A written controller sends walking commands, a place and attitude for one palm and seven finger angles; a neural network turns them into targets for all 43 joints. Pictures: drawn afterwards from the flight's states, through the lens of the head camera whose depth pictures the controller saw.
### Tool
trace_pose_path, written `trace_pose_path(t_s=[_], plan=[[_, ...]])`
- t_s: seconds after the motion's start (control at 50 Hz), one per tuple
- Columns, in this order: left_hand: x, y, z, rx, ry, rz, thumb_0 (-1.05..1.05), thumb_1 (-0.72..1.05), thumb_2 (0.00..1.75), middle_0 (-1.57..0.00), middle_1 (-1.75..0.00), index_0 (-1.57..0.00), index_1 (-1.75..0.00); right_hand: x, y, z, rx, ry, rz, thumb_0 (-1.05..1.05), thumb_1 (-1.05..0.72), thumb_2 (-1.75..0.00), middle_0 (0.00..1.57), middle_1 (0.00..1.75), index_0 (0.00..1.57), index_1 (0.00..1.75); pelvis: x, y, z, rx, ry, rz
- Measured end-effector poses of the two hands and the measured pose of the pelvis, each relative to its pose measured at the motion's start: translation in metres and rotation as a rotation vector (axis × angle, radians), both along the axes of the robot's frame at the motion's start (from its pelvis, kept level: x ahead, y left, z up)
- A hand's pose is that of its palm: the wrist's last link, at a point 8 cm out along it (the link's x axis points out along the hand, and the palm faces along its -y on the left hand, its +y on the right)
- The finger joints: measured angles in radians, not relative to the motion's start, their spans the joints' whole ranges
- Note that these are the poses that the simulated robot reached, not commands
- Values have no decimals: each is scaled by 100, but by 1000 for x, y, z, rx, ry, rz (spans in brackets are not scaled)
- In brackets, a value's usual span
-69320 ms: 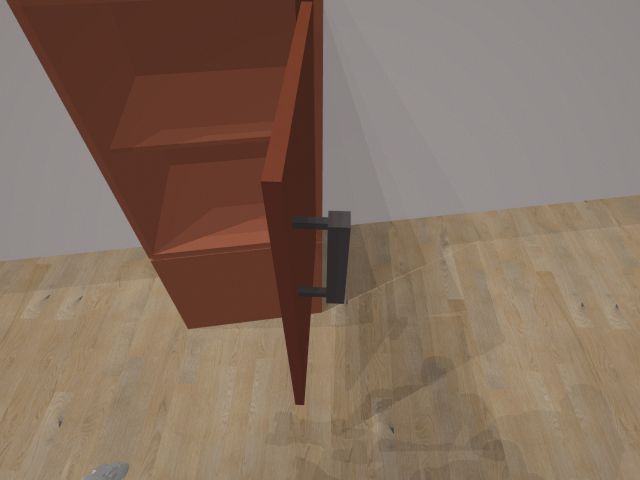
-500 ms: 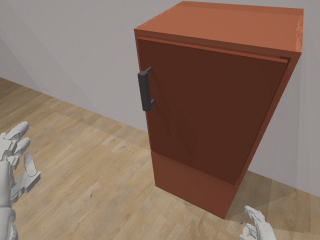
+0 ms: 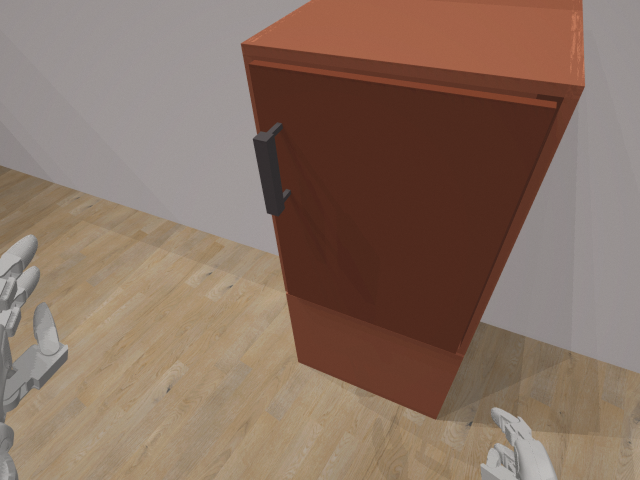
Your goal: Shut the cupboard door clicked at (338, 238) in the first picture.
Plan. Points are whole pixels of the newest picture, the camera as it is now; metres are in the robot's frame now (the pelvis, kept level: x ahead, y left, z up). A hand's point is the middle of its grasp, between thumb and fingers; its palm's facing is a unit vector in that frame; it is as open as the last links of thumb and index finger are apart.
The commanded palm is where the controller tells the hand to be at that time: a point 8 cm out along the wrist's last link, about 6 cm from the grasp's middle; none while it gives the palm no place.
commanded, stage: step back with the hand held close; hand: left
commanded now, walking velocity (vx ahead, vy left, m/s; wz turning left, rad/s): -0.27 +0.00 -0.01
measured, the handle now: (276, 169) +0.60 +0.13 +0.08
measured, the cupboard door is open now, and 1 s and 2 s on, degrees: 0 0 0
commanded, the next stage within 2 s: stop stepping back and stand still in 1.10 s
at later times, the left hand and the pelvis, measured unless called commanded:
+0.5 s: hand out of the picture +0.13 +0.29 +0.15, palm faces +0.44 -0.77 -0.47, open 7.4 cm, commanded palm +0.07 +0.32 +0.17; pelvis -0.07 +0.02 -0.02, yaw +0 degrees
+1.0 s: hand out of the picture +0.05 +0.31 +0.18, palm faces +0.51 -0.73 -0.44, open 7.4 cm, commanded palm -0.01 +0.33 +0.17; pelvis -0.14 +0.02 -0.02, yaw +3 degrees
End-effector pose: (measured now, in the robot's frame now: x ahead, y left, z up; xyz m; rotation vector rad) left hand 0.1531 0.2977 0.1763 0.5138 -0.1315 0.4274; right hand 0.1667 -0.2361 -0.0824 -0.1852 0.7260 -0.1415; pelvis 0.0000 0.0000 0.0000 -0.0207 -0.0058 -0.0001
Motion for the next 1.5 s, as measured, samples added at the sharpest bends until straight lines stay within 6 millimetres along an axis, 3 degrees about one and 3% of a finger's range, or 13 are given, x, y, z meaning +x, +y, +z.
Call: trace_pose_path(t_s=[0.24,0.52,0.78,1.0,1.12,1.22,1.28,1.4,1.5], plan=[[-12,13,3,65,-9,-67,1,89,90,-22,-30,-21,-30,-33,2,5,-42,20,-76,1,-90,-90,20,30,20,30,-25,15,-5,11,20,-20],[-67,25,-8,78,-106,-32,1,89,90,-22,-30,-21,-30,-88,12,-2,-74,18,-34,1,-90,-90,20,30,20,30,-70,18,-18,-11,5,-1],[-108,19,-1,99,-203,-36,1,88,90,-22,-30,-21,-30,-124,9,-13,-83,58,7,1,-90,-90,20,30,20,30,-104,14,-25,-5,3,43],[-149,45,14,137,-230,-23,1,88,90,-22,-30,-21,-30,-145,33,1,-76,7,21,1,-90,-90,20,30,20,30,-137,23,-16,-76,35,56],[-168,26,5,79,-224,-56,1,89,90,-21,-30,-20,-30,-153,43,3,-39,-53,85,1,-90,-90,20,30,20,30,-169,14,-19,-33,90,-24],[-169,4,2,36,-236,-176,1,89,90,-21,-30,-21,-30,-182,34,1,-42,-45,25,1,-90,-90,20,30,20,30,-194,14,-20,-55,40,-36],[-176,3,6,63,-245,-232,1,88,90,-22,-30,-21,-30,-206,24,3,-54,-55,-44,1,-90,-90,20,30,20,30,-199,16,-23,-63,8,-20],[-198,34,6,110,-235,-169,1,88,89,-22,-30,-21,-30,-255,6,-1,-135,4,-129,1,-90,-90,20,30,20,30,-195,31,-27,-56,-27,-35],[-190,62,-7,5,-299,-82,1,88,90,-22,-30,-21,-30,-282,12,-12,-171,74,-155,1,-90,-90,20,30,20,30,-205,47,-31,-67,-48,-20]])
